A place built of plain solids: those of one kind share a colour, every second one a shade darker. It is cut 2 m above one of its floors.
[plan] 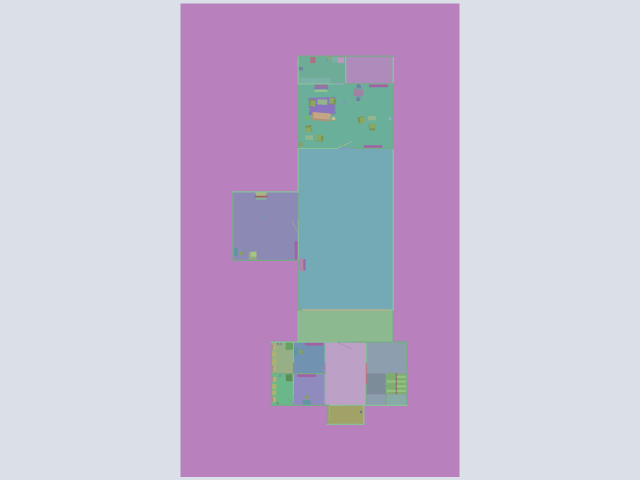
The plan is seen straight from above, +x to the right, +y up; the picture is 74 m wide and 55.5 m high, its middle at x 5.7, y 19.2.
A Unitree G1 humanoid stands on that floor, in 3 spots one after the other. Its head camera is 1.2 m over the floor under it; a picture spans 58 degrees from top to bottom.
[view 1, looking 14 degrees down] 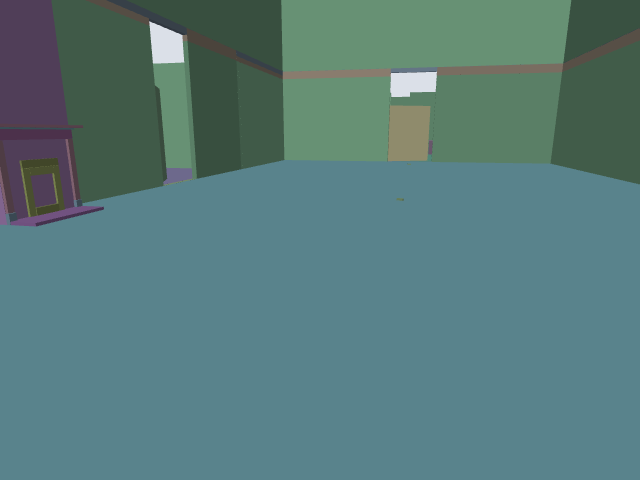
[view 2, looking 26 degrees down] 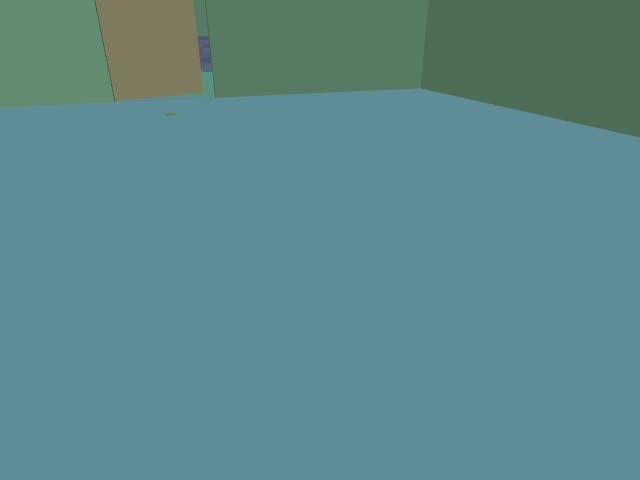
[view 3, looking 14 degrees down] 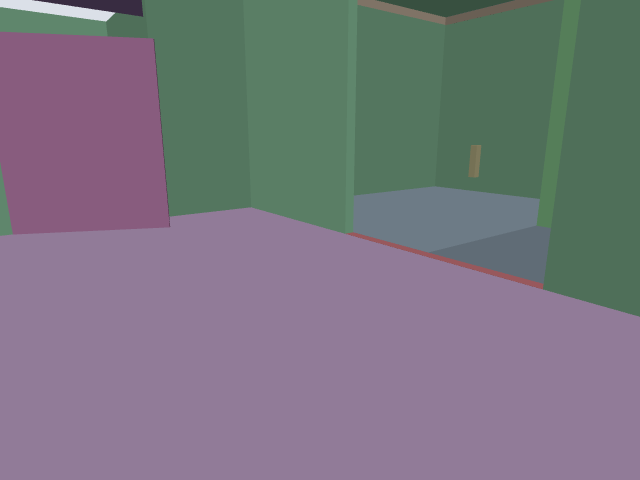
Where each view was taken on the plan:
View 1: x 8.82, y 11.03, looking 102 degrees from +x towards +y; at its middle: floor_ballroom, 4.96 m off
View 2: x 8.62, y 20.77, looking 71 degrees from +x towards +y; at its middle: floor_ballroom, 2.74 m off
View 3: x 7.65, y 1.03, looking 53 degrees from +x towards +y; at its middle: floor_vestibule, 4.96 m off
